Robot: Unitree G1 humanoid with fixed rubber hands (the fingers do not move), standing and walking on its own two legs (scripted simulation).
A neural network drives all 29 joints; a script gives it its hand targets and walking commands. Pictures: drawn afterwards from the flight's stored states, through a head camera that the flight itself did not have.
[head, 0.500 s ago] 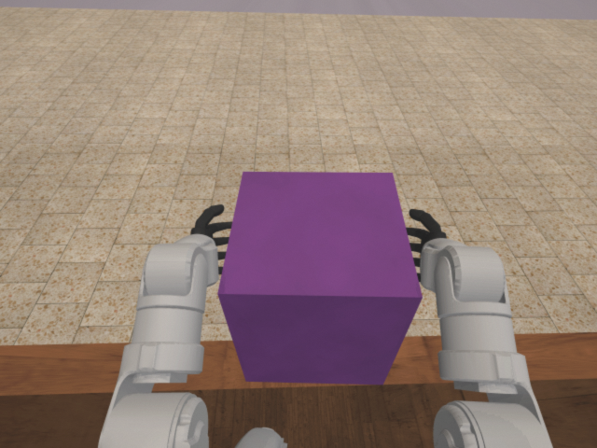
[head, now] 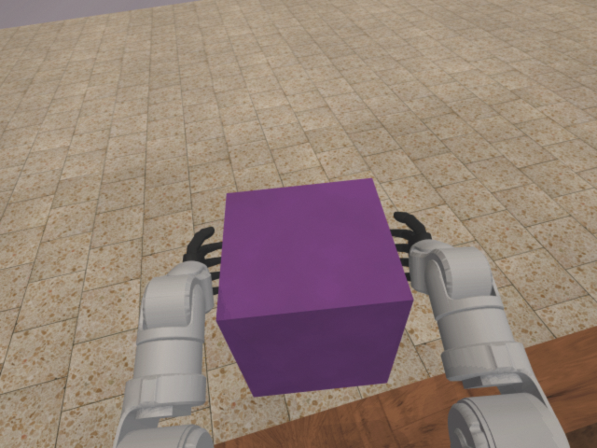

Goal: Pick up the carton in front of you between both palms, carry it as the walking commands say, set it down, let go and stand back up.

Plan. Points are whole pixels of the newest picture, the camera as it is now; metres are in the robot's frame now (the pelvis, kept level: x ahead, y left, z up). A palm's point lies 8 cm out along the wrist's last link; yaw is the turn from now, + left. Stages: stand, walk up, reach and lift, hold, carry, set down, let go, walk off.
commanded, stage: carry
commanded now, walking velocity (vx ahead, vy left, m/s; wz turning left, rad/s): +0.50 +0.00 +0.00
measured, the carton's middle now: (310, 292) +0.36 -0.01 +0.01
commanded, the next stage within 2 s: none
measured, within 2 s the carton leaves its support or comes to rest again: neither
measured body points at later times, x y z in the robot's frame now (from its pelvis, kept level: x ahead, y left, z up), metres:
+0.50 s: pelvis +0.49 +0.05 -0.20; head +0.51 +0.03 +0.25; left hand +0.86 +0.18 -0.11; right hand +0.83 -0.12 -0.12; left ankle +0.37 +0.09 -0.85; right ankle +0.60 -0.05 -0.86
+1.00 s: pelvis +0.94 +0.12 -0.34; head +1.02 +0.14 +0.10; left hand +1.29 +0.31 -0.33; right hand +1.30 +0.01 -0.33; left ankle +1.03 +0.23 -1.04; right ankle +0.80 +0.00 -0.98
